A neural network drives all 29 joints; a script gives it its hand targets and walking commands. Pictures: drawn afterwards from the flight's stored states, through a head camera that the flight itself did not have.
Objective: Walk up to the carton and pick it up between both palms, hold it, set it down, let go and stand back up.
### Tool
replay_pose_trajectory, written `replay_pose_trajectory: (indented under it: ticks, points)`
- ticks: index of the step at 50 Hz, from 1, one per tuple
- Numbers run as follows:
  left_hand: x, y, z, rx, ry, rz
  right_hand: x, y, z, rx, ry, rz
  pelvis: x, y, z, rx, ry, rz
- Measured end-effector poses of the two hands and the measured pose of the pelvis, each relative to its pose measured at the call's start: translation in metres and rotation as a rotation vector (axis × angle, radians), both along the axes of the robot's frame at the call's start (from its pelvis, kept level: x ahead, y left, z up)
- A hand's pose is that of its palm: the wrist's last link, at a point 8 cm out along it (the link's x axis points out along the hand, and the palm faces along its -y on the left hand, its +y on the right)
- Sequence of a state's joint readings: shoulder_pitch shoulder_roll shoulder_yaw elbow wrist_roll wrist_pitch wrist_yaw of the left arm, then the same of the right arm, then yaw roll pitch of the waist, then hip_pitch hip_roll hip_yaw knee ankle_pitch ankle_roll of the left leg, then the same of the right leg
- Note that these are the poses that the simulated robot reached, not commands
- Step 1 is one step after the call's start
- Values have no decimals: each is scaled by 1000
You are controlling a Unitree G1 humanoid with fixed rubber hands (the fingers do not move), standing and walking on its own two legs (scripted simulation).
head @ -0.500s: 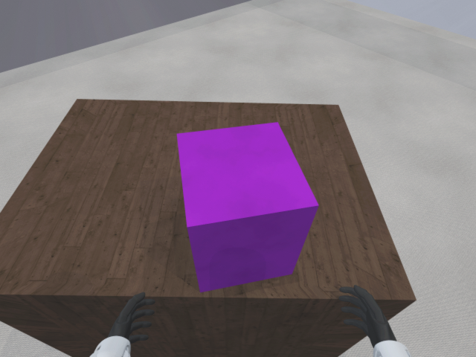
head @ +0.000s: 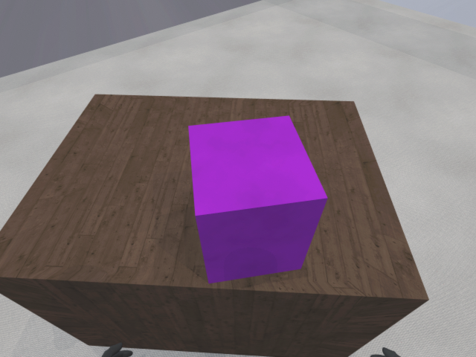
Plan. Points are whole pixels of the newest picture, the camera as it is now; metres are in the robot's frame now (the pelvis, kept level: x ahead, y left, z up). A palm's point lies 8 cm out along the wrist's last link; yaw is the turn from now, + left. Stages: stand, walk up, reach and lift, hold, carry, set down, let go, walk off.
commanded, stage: stand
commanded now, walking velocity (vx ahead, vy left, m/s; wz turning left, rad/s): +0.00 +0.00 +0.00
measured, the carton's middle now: (247, 201) +0.40 +0.01 +0.01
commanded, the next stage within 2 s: none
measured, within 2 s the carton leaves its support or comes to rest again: neither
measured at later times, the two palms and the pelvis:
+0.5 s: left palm out of the picture +0.05 +0.26 -0.12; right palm out of the picture +0.03 -0.24 -0.11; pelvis -0.01 +0.01 +0.00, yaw +0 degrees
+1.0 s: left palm out of the picture +0.03 +0.26 -0.13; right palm out of the picture +0.03 -0.24 -0.12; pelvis -0.01 +0.01 +0.00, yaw +0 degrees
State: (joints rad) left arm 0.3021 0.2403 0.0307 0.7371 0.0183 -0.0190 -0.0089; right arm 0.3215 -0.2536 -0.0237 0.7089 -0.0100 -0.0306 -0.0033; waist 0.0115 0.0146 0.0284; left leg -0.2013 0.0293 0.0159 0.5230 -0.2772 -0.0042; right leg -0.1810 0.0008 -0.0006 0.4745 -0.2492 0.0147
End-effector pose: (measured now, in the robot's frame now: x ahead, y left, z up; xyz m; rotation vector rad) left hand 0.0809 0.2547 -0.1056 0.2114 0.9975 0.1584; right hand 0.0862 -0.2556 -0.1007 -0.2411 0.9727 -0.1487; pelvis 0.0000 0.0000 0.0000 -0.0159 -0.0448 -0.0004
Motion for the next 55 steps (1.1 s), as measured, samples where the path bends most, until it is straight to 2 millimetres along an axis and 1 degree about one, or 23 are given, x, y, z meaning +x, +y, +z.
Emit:
replay_pose_trajectory:
  ticks: [3,6,9,13,23,36,45,55]
  points:
    - [-12,2,-4,2,40,-5,-21,0,-5,0,52,-15,-3,2,0,1,0,0]
    - [-19,3,-7,0,62,-12,-36,2,-9,1,90,-23,-5,4,-1,2,1,0]
    - [-22,3,-10,-4,73,-23,-47,5,-11,1,111,-28,-8,6,-1,4,-1,-1]
    - [-23,3,-12,-8,77,-32,-54,9,-12,6,125,-33,-10,8,-2,7,-1,-3]
    - [-31,7,-16,-8,99,-31,-56,15,-14,10,125,-30,-11,13,-2,10,1,-4]
    - [-48,11,-20,1,166,-20,-54,17,-16,9,146,-30,-10,15,-2,13,6,-7]
    - [-50,10,-21,3,180,-11,-54,16,-18,8,162,-37,-8,14,-1,14,3,-7]
    - [-55,7,-21,5,202,-2,-61,15,-22,17,192,-54,-8,11,0,17,2,-7]
